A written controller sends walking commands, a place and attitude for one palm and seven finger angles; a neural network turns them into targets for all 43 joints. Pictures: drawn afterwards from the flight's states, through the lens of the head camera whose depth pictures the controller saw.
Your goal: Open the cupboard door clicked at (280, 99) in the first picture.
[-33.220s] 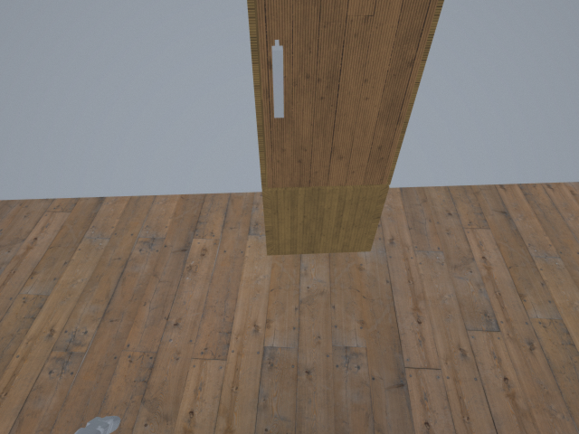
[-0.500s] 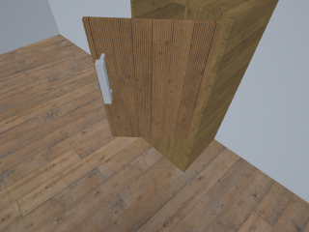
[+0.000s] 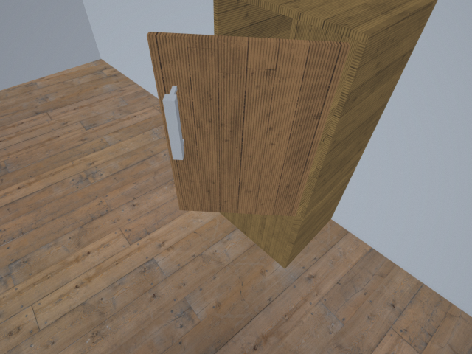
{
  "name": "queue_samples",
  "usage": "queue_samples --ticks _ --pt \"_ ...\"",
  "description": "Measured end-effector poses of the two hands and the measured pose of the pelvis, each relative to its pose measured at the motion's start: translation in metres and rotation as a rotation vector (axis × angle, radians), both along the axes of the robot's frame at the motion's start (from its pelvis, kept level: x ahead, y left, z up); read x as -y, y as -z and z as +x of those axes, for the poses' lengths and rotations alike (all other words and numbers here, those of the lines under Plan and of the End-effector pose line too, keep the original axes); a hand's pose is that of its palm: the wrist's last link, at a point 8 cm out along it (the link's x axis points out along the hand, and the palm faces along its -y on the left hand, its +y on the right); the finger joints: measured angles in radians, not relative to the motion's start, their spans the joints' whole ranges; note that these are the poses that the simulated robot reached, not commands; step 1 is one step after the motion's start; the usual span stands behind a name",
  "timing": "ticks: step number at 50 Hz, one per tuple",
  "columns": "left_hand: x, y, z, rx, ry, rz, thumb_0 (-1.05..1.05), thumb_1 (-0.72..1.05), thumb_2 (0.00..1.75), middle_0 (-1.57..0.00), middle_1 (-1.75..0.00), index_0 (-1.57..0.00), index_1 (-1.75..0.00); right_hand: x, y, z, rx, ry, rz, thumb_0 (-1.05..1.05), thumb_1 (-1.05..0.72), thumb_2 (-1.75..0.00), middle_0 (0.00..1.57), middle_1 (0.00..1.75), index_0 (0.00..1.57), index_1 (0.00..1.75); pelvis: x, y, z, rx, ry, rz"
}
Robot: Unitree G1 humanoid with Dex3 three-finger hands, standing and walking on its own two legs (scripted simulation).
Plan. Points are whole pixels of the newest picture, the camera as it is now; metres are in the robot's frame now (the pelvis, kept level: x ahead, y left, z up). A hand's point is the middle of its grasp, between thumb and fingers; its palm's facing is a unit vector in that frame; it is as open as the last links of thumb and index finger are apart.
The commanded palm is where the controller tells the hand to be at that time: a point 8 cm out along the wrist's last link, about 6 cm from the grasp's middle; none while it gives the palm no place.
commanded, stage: look again from close up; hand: left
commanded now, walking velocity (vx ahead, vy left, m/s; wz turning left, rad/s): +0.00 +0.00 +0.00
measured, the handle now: (176, 123) +0.60 +0.19 +0.05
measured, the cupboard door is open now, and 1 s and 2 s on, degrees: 42 42 42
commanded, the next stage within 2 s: shuffle to correct the standing spot in 0.42 s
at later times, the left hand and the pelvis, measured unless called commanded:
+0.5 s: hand out of the picture +0.01 +0.15 -0.18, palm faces +0.01 -0.99 -0.15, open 7.3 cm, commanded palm none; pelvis +0.01 -0.01 +0.00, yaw +0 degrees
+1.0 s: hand out of the picture +0.02 +0.12 -0.18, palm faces +0.04 -0.99 -0.12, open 7.4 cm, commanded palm none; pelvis +0.06 -0.02 +0.00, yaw +0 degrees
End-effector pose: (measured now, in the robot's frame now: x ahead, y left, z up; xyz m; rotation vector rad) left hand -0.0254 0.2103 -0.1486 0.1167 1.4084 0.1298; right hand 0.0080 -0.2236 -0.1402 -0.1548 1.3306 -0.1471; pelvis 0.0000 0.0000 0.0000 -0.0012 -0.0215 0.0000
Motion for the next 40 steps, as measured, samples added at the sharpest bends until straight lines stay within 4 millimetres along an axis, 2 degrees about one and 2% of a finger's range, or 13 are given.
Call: queue_samples --ticks 11,20,30,40 --pt "0.014 0.003 0.009 0.004 0.007 -0.031 0.01 0.91 0.90 -0.20 -0.30 -0.20 -0.30 0.005 -0.004 0.003 -0.017 0.003 -0.010 0.01 -0.91 -0.90 0.19 0.30 0.20 0.30 0.006 -0.002 0.005 0.000 0.001 -0.002" --pt "0.014 0.001 0.023 0.022 0.013 -0.019 0.01 0.91 0.90 -0.20 -0.30 -0.20 -0.30 0.003 -0.003 -0.003 -0.048 0.013 0.002 0.01 -0.92 -0.90 0.19 0.30 0.20 0.30 0.009 -0.003 0.009 0.003 0.003 -0.001" --pt "0.014 0.001 0.028 0.020 0.013 -0.012 0.01 0.91 0.90 -0.19 -0.30 -0.20 -0.30 -0.001 -0.001 -0.008 -0.074 0.022 0.019 0.01 -0.91 -0.90 0.19 0.30 0.20 0.30 0.011 -0.003 0.013 0.002 0.005 -0.001" --pt "0.024 0.005 0.024 -0.028 -0.021 -0.031 0.01 0.91 0.90 -0.19 -0.30 -0.20 -0.30 0.002 0.004 -0.003 -0.110 0.041 0.026 0.01 -0.91 -0.90 0.19 0.30 0.20 0.30 0.017 0.002 0.037 -0.011 0.008 0.001"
